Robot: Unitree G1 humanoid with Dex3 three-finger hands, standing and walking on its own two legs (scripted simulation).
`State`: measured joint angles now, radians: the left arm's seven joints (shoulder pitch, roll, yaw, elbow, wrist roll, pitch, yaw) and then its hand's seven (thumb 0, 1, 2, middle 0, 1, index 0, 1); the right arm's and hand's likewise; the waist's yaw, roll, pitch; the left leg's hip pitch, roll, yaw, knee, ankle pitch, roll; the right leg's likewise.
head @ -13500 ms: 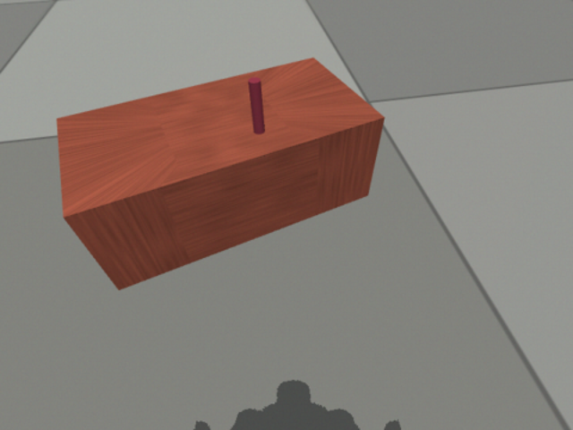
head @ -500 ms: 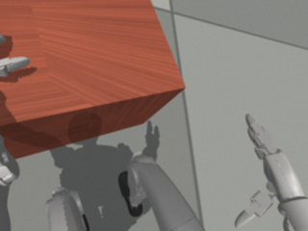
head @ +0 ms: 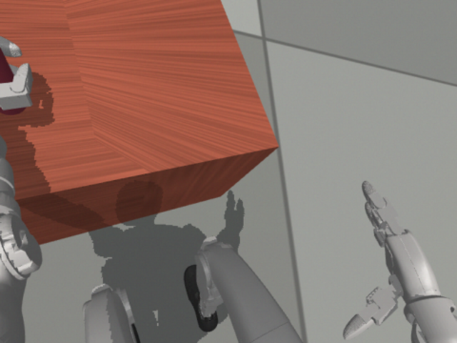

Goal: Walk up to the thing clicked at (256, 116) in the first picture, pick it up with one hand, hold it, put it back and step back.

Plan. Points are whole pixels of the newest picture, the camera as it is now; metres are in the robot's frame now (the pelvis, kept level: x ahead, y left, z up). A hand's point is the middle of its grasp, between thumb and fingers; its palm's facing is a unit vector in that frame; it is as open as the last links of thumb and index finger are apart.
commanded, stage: settle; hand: left
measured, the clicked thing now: out of the picture +0.58 +0.18 +0.02
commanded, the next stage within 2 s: lift in 0.66 s
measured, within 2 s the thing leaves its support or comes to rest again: neither
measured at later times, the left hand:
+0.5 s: hand out of the picture +0.59 +0.17 +0.02, palm faces +0.11 -0.99 -0.01, open 5.5 cm
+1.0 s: hand out of the picture +0.59 +0.17 +0.05, palm faces +0.12 -0.99 -0.02, open 5.5 cm
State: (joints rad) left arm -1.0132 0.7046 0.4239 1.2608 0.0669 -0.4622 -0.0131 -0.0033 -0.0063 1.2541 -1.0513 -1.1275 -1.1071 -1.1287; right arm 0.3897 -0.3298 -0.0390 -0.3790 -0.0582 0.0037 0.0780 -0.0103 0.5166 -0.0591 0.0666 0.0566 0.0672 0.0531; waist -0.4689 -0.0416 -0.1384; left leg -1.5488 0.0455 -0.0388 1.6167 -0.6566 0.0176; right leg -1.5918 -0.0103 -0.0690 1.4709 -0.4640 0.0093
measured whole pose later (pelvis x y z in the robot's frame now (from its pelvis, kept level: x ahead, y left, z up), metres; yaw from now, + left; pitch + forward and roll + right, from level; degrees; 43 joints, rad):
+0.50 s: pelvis +0.01 +0.00 +0.03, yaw +1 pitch +33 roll -4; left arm -1.03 0.68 0.43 1.31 0.05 -0.49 -0.03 0.00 0.03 1.29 -1.02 -1.16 -1.07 -1.16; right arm 0.36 -0.31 0.00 -0.29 -0.07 0.01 0.06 -0.01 0.53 -0.06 0.06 0.06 0.07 0.05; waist -0.43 -0.04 -0.13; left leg -1.43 0.04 -0.03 1.49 -0.63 0.01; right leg -1.48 -0.01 -0.06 1.37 -0.45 0.00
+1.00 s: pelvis +0.02 +0.00 +0.05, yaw +1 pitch +31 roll -4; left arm -1.03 0.65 0.43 1.33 0.04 -0.48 -0.03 0.00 0.04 1.29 -1.01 -1.16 -1.07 -1.17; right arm 0.34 -0.29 -0.01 -0.22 -0.06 0.02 0.05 -0.01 0.51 -0.06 0.06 0.06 0.06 0.05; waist -0.40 -0.03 -0.13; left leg -1.34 0.04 -0.02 1.41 -0.60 0.01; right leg -1.39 -0.01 -0.05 1.29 -0.43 0.01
